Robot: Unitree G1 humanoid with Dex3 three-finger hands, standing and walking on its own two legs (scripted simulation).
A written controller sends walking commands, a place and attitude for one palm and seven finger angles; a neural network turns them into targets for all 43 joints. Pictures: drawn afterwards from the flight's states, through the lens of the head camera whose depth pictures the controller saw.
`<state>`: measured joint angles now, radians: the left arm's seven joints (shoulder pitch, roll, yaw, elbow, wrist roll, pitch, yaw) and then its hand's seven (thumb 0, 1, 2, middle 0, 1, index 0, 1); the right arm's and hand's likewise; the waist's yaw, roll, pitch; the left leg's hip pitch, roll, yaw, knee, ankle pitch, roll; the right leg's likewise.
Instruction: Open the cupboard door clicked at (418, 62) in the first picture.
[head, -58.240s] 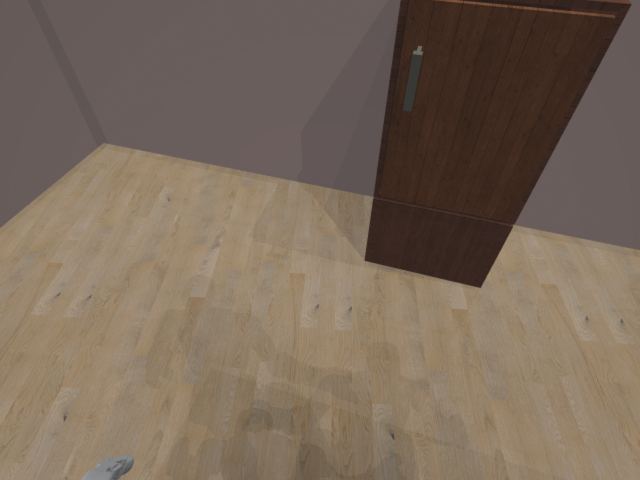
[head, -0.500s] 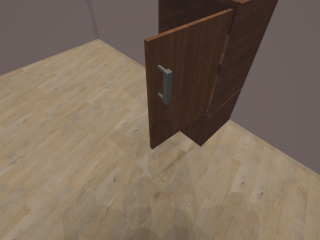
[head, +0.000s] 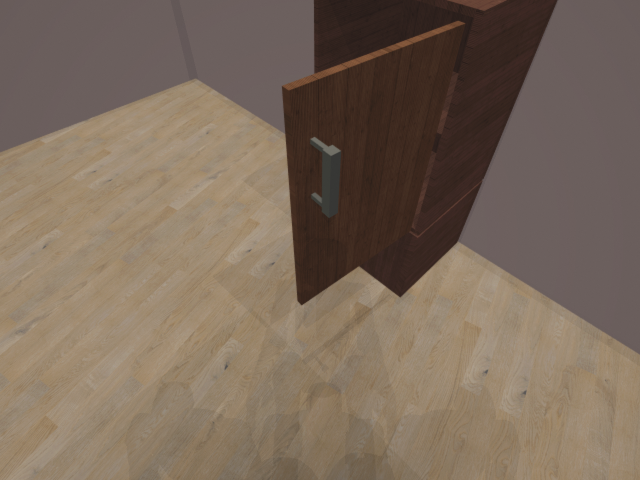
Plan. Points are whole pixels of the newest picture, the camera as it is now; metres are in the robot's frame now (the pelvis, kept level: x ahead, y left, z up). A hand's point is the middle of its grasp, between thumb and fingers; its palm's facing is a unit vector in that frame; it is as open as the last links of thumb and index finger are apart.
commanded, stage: stand and wait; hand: left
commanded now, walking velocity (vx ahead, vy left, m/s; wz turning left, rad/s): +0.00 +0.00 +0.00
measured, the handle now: (323, 177) +0.60 +0.03 +0.03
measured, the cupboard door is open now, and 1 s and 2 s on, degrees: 85 85 85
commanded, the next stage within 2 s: none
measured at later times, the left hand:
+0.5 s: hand out of the picture -0.01 +0.15 -0.18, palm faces +0.04 -0.99 -0.17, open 7.4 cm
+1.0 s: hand out of the picture +0.00 +0.15 -0.18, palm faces +0.04 -0.98 -0.17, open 7.4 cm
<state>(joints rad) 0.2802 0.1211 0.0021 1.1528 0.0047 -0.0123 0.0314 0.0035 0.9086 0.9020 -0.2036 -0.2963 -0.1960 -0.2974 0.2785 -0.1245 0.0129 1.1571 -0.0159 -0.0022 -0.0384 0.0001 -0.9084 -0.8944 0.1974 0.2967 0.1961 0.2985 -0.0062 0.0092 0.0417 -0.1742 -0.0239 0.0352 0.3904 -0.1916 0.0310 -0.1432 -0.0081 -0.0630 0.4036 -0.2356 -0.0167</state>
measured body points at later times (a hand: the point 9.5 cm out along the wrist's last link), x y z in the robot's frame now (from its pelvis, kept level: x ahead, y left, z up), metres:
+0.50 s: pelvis +0.01 -0.01 +0.00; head +0.02 -0.01 +0.45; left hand -0.01 +0.21 -0.16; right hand +0.00 -0.21 -0.16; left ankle +0.01 +0.10 -0.74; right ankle -0.01 -0.11 -0.74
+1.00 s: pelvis +0.02 -0.01 +0.00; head +0.03 -0.01 +0.45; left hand +0.00 +0.20 -0.16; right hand +0.00 -0.22 -0.16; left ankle +0.01 +0.10 -0.74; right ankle -0.01 -0.11 -0.74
